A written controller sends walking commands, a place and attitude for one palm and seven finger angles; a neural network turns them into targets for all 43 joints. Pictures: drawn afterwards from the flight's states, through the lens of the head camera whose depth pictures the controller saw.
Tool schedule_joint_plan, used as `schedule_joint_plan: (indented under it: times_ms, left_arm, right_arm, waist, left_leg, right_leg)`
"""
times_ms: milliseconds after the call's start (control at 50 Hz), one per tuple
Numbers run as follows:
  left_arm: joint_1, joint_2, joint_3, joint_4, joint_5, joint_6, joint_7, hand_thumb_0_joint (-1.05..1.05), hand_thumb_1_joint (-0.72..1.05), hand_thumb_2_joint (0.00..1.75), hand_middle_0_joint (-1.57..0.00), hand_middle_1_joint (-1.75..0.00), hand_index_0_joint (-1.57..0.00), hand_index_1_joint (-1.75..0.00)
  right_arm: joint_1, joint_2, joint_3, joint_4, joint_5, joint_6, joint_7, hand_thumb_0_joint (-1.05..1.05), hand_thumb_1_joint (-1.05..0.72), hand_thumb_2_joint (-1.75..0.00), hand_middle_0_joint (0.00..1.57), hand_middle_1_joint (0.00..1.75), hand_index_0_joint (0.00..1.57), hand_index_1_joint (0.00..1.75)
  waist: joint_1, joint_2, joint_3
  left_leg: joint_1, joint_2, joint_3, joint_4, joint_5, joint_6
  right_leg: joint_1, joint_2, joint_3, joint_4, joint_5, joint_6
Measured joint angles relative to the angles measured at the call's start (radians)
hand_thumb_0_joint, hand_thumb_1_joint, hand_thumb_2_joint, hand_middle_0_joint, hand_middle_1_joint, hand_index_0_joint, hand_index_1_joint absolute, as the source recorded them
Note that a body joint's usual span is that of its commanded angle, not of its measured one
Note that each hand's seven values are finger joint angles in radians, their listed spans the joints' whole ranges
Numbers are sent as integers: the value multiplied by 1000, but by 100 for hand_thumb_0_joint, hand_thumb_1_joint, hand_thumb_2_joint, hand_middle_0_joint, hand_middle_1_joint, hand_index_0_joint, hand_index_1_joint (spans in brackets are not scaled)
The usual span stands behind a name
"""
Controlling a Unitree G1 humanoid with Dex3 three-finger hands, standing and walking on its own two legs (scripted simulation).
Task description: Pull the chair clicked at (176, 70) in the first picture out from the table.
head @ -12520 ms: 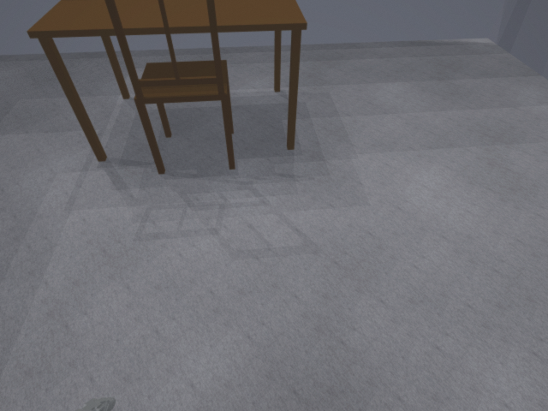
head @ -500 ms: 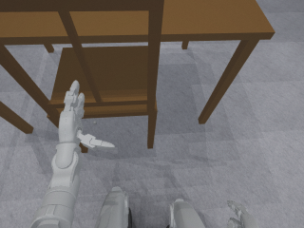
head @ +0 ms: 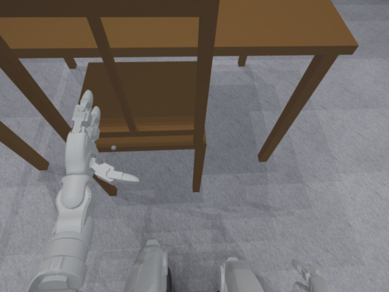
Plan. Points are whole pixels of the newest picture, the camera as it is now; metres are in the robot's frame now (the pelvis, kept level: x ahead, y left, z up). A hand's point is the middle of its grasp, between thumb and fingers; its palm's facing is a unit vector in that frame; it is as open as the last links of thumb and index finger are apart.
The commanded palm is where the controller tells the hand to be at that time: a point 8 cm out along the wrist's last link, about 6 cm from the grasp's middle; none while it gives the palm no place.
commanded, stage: aim the fingers beside a spindle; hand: left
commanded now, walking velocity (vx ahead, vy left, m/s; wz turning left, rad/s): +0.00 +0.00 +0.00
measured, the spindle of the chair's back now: (118, 87) +0.53 +0.19 +0.06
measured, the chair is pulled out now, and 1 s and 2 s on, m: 0.00 0.00 0.00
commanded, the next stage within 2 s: push the fingers through the gap in 1.36 s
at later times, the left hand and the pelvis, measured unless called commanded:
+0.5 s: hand (130, 161) +0.38 +0.15 +0.00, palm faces +0.01 -1.00 +0.03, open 16.9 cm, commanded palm +0.36 +0.20 +0.03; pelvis +0.00 +0.00 +0.00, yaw +0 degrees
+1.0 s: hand (119, 149) +0.38 +0.16 +0.04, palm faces +0.11 -0.99 -0.05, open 16.9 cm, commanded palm +0.36 +0.21 +0.03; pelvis +0.00 +0.00 +0.00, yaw +0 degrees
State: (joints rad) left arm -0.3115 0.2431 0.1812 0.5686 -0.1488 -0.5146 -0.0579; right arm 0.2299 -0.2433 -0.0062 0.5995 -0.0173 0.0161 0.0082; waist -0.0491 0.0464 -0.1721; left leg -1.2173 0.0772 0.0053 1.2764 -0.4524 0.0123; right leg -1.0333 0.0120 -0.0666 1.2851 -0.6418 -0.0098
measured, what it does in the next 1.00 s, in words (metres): stands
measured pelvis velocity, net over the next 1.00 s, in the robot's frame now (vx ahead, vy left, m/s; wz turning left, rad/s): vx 0.00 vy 0.00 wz -0.01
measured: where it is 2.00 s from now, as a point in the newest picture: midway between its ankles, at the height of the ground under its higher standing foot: outside the picture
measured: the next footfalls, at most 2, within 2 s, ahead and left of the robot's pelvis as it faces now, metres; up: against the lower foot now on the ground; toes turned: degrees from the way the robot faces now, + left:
none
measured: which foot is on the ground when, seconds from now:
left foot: down 0.00-1.00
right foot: down 0.00-1.00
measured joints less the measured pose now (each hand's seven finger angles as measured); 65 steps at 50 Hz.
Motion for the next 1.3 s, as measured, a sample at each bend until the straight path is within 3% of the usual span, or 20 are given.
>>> schedule_joint_plan:
  times_ms: [120, 200, 300, 380, 480, 560, 640, 720, 820, 900, 980, 1080, 1180, 1300]
  left_arm:
    - [14, -49, -44, 82, -29, 76, -63, -1, -50, 30, -6, -8, -6, -8]
    - [70, -80, -16, 3, 3, 32, -11, -1, -50, 30, -6, -8, -6, -8]
    - [58, -34, 6, -66, 28, -37, 42, -1, -50, 30, -6, -8, -6, -8]
    - [-15, -5, -19, 34, 5, 14, -4, -1, -50, 30, -6, -8, -6, -8]
    - [-7, -52, -42, 95, -22, 84, -48, -1, -50, 30, -6, -8, -6, -8]
    - [72, -81, -23, -22, 9, 27, 8, -1, -50, 30, -6, -8, -6, -8]
    - [72, -50, -8, -75, 39, -34, 55, -1, -50, 30, -6, -8, -6, -8]
    - [5, -14, -23, 14, 18, -1, 22, -1, -50, 30, -6, -8, -6, -8]
    - [-10, -50, -54, 101, -13, 72, -33, -1, -50, 30, -6, -8, -6, -8]
    - [57, -85, -37, -1, 9, 31, 3, -1, -50, 30, -6, -8, -6, -8]
    - [57, -54, -1, -46, 38, -35, 51, -1, -50, 30, -6, -8, -6, -8]
    - [-14, 6, 7, 58, 5, 9, -2, -1, -50, 30, -6, -8, -6, -8]
    - [11, -29, -27, 87, -38, 65, -70, -1, -50, 30, -6, -8, -6, -8]
    - [78, -68, -16, -56, 9, -10, 4, -1, -50, 30, -6, -8, -6, -8]
  right_arm:
    - [14, -3, 12, -4, 19, 12, -2, 0, -90, -89, 20, 29, 21, 30]
    - [7, 6, 4, -15, 1, -2, -7, 0, -90, -89, 20, 29, 21, 30]
    - [4, 9, -1, -5, -10, -8, -1, 0, -90, -89, 20, 29, 21, 30]
    - [6, 1, 8, 10, 6, 8, 2, 0, -90, -89, 20, 29, 21, 30]
    - [7, -1, 12, -5, 16, 13, -1, 0, -90, -89, 20, 29, 21, 30]
    - [4, 8, 2, -21, -2, 2, -4, 0, -90, -89, 20, 29, 21, 30]
    - [4, 9, 0, -11, -11, -1, 2, 0, -90, -89, 20, 29, 21, 30]
    - [6, 3, 6, 3, 2, 12, 7, 0, -90, -89, 20, 29, 21, 30]
    - [5, -2, 14, -4, 16, 19, 2, 0, -90, -89, 20, 29, 21, 30]
    - [0, 6, 3, -16, 0, 5, -5, 0, -90, -89, 20, 29, 21, 30]
    - [-1, 10, 1, -9, -11, 1, -2, 0, -90, -89, 20, 29, 21, 30]
    - [5, 2, 9, 4, 4, 16, 2, 0, -90, -89, 20, 29, 21, 30]
    - [12, -4, 7, -2, 16, 13, -4, 0, -90, -89, 20, 29, 21, 30]
    - [2, 2, -5, -2, -5, -9, -11, 0, -90, -89, 20, 29, 21, 30]
  waist:
    - [0, -4, -10]
    - [-13, -14, 2]
    - [-9, -11, 6]
    - [1, 0, -4]
    - [-7, -4, -5]
    - [-16, -13, 5]
    - [-9, -11, 4]
    - [1, 1, -4]
    - [-3, -3, -3]
    - [-14, -11, 5]
    - [-13, -14, 6]
    - [-4, -5, -6]
    - [-3, -4, -2]
    - [-10, -10, 10]
  left_leg:
    - [10, -4, 6, -19, 5, 6]
    - [1, 2, 11, -7, -2, 6]
    - [2, 2, 8, 1, -6, 4]
    - [4, -6, 0, -4, -1, 5]
    - [-2, -6, 4, -12, 3, 8]
    - [1, 2, 12, -9, -3, 6]
    - [11, 2, 11, -7, -6, 4]
    - [13, -5, 1, -9, -2, 3]
    - [7, -8, 0, -15, 4, 4]
    - [3, 1, 7, -10, -1, 1]
    - [9, 4, 9, -7, -5, -2]
    - [5, -1, -2, -4, -3, -4]
    - [0, -3, -4, -9, -1, -2]
    - [4, 3, 5, -5, -7, -1]
  right_leg:
    - [8, -4, 5, -20, 6, 6]
    - [-4, 1, 12, -8, 3, 6]
    - [0, 1, 9, -2, -1, 5]
    - [8, -4, 0, -8, 1, 6]
    - [0, -5, 3, -16, 6, 8]
    - [-3, 2, 14, -12, 5, 8]
    - [6, 2, 13, -9, 2, 6]
    - [14, -3, 2, -11, 0, 4]
    - [7, -5, 1, -15, 3, 4]
    - [-2, 2, 10, -10, 3, 2]
    - [2, 4, 12, -4, -1, 0]
    - [3, 2, 1, -2, -5, -3]
    - [1, 1, -1, -10, -1, -1]
    - [0, 5, 9, -7, -1, 1]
